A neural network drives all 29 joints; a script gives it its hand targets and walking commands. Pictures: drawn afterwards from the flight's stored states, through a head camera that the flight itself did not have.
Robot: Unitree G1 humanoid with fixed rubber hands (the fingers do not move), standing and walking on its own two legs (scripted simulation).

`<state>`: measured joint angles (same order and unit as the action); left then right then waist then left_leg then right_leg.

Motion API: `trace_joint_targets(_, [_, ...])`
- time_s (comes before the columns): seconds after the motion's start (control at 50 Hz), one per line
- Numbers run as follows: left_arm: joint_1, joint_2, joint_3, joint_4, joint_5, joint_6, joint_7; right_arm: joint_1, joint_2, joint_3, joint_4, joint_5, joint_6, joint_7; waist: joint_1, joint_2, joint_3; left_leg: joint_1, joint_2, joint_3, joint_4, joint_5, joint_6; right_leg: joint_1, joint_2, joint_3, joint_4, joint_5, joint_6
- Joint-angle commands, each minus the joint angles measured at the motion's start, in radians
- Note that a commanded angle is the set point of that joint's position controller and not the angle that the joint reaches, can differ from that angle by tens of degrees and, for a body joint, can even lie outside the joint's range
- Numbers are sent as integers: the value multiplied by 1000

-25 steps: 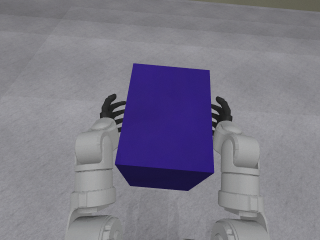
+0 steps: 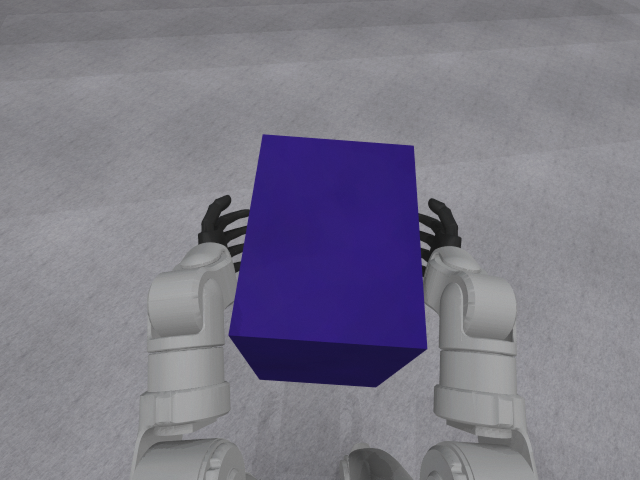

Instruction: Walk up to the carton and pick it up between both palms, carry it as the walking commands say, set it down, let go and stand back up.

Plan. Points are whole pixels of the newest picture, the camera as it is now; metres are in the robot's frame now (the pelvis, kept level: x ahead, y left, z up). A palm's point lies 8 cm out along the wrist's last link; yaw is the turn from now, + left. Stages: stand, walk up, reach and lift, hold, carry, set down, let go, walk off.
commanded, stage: carry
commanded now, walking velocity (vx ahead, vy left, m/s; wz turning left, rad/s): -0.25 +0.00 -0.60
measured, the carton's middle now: (326, 277) +0.37 +0.00 +0.03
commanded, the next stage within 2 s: none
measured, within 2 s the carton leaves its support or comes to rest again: neither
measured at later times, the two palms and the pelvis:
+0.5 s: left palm (377, 364) +0.24 -0.05 +0.08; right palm out of the picture +0.15 -0.30 +0.07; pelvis -0.14 -0.05 -0.01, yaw -17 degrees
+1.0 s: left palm out of the picture +0.06 +0.00 +0.12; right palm out of the picture -0.02 -0.25 +0.13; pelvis -0.28 -0.01 +0.00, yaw -20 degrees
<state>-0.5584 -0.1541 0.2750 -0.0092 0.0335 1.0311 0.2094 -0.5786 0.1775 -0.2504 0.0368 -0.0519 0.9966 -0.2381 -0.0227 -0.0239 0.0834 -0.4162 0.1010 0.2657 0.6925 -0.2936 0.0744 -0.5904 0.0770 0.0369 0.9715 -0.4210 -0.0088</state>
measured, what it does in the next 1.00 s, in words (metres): walks backwards, turning right: right foot, then left foot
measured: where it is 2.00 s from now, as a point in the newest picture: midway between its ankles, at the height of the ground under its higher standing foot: outside the picture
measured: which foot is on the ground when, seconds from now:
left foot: down 0.00-0.26, up 0.28-0.62, down 0.64-1.00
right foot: up 0.00-0.24, down 0.26-0.70, up 0.72-0.88, down 0.90-1.00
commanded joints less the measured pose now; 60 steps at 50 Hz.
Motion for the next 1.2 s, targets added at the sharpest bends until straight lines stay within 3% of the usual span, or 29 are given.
trace_joint_targets(0.0, [-641, -781, -607, -55, -193, -17, -3, -528, 729, 529, -109, 154, -7, 36, 20, 164, -651, 515, 351, -101, -178, 641, 29, -81, -147, -51, 232, -67, 103])
trace_joint_targets(0.06, [-709, -762, -625, -85, -224, -17, 7, -563, 675, 478, -109, 140, -12, 38, 9, 304, -659, 530, 316, -12, -101, 801, -16, -14, -102, -135, 58, -71, 113])
trace_joint_targets(0.16, [-770, -738, -617, 16, -195, 18, 15, -602, 651, 467, -14, 118, 15, 29, -6, 413, -601, 395, 383, -30, -71, 587, -26, 120, -112, -180, -188, -48, 91])
trace_joint_targets(0.2, [-720, -775, -604, 21, -188, 16, 5, -623, 690, 499, -37, 146, 19, 35, 22, 301, -600, 331, 340, 3, 74, 485, -66, 202, -120, -132, -424, 91, 63])
trace_joint_targets(0.22, [-699, -759, -583, 58, -174, 23, 13, -640, 680, 498, 3, 157, 34, 32, 37, 153, -547, 190, 301, -5, 171, 316, -91, 276, -147, -32, -506, 374, 38])
trace_joint_targets(0.24, [-704, -732, -573, 92, -172, 24, 7, -601, 678, 481, 73, 133, 40, 23, 27, -85, -502, -109, 194, -5, 289, -265, -140, 405, -314, 249, -488, 903, -36])
trace_joint_targets(0.26, [-659, -714, -567, 75, -162, 12, 13, -595, 669, 507, 9, 145, 33, 29, 32, -290, -545, -239, 73, -105, 431, -510, -174, 461, -412, 465, -434, 1280, -135])
trace_joint_targets(0.32, [-704, -800, -600, -96, -204, -36, -27, -712, 839, 606, -104, 251, -19, 53, 34, -140, -669, -281, 42, -226, 533, -314, -170, 630, -337, 310, -384, 1170, -130])
trace_joint_targets(0.34, [-767, -817, -579, -89, -207, -64, -33, -836, 854, 633, -129, 288, -43, 54, 34, -206, -720, -281, 43, -223, 539, -249, -175, 686, -299, 230, -365, 1147, -107])
trace_joint_targets(0.42, [-630, -785, -543, -110, -173, -92, -36, -814, 831, 672, -219, 315, -62, 44, 48, -172, -826, -219, -2, -238, 446, -213, -162, 762, -319, 305, -389, 1018, -127])
trace_joint_targets(0.46, [-672, -744, -535, -90, -156, -90, -21, -828, 801, 655, -171, 296, -50, 35, 47, -230, -799, -179, -13, -243, 390, -233, -149, 712, -330, 356, -439, 891, -139])
trace_joint_targets(0.54, [-685, -737, -556, -118, -162, -82, -13, -746, 808, 629, -119, 273, -35, 40, 59, -222, -807, 13, -85, -204, 175, -215, -103, 584, -320, 358, -552, 663, -124])
trace_joint_targets(0.58, [-614, -731, -548, -108, -165, -73, -14, -706, 800, 635, -137, 276, -29, 38, 54, -304, -809, 184, -110, -170, -30, -187, -83, 531, -285, 309, -589, 627, -73])
trace_joint_targets(0.62, [-692, -745, -579, -107, -182, -66, -5, -705, 804, 606, -102, 252, -23, 35, 33, -270, -817, 446, -110, -77, -285, -105, -51, 388, -210, 190, -627, 559, 37])
trace_joint_targets(0.64, [-669, -723, -569, -116, -161, -61, -3, -669, 809, 607, -56, 254, -11, 44, 26, -197, -809, 581, -38, -124, -306, -62, -22, 261, -148, 97, -626, 440, 109])
trace_joint_targets(0.66, [-617, -760, -607, -91, -171, -43, -11, -600, 776, 571, -37, 207, -7, 48, 14, 62, -710, 536, 124, -306, -365, -174, 42, 121, -52, -15, -447, 182, 141])
trace_joint_targets(0.68, [-694, -751, -620, -107, -177, -43, -24, -612, 782, 553, -19, 191, -16, 51, 4, 307, -646, 327, 311, -461, -369, -118, 138, 134, -43, -20, -142, -1, 92])
trace_joint_targets(0.74, [-904, -769, -605, -158, -219, -56, -30, -701, 820, 567, -35, 185, -11, 58, 11, 69, -534, 145, 299, -354, -397, -170, 108, 139, -86, -34, -60, 36, 65])
trace_joint_targets(0.8, [-668, -799, -614, -38, -197, -12, -32, -525, 785, 538, 5, 153, 18, 52, 17, 173, -560, 259, 201, -224, -231, 255, 46, 223, -81, -86, -286, 95, 55])
trace_joint_targets(0.84, [-668, -749, -585, 35, -167, 3, -26, -585, 703, 503, 50, 152, 26, 52, 25, 196, -553, 187, 191, -223, -217, 214, 19, 320, -87, -83, -413, 172, 37])
trace_joint_targets(0.86, [-641, -749, -587, 24, -172, 15, -26, -499, 719, 472, 113, 145, 47, 53, 24, 169, -558, 204, 161, -209, -159, 219, -6, 358, -104, -47, -517, 229, 24])
trace_joint_targets(0.88, [-716, -728, -587, 42, -168, 9, -23, -603, 697, 457, 121, 159, 36, 56, 20, 143, -564, 236, 119, -165, -56, 340, -32, 360, -161, 16, -505, 486, 4])
trace_joint_targets(0.9, [-689, -679, -555, 83, -142, 17, -15, -578, 668, 430, 180, 149, 51, 52, 15, 15, -556, 160, 92, -167, -36, 211, -56, 383, -220, 84, -471, 619, -34])
trace_joint_targets(0.92, [-644, -719, -556, 92, -147, 25, -17, -540, 712, 450, 149, 159, 59, 55, 12, -76, -558, 129, 38, -166, -74, -85, -59, 325, -266, 162, -540, 454, -61])
trace_joint_targets(0.96, [-718, -756, -572, 48, -172, 22, -25, -616, 749, 458, 121, 180, 58, 72, 16, -18, -483, 120, 42, -221, -178, -256, -45, 165, -233, 171, -628, -33, -32])
trace_joint_targets(0.98, [-718, -779, -565, 38, -173, 21, -28, -645, 794, 473, 106, 196, 59, 77, 20, -26, -459, 149, 40, -210, -174, -267, -41, 106, -212, 170, -659, -103, -20])
trace_joint_targets(1.06, [-720, -858, -574, 63, -188, 23, -37, -711, 850, 507, 47, 209, 51, 77, 27, 6, -491, 152, 91, -253, -279, -345, -23, 137, -133, 45, -573, -9, 29])
trace_joint_targets(1.1, [-821, -864, -589, 5, -208, 6, -33, -735, 869, 498, 75, 211, 41, 72, 29, 104, -536, 146, 114, -234, -281, -331, -24, 198, -120, 18, -511, 90, 22])
trace_joint_targets(1.18, [-677, -901, -607, -18, -210, 13, -49, -635, 900, 537, -20, 215, 40, 85, 28, -5, -533, 147, 55, -197, -179, -287, -16, 164, -168, 98, -620, -15, -3])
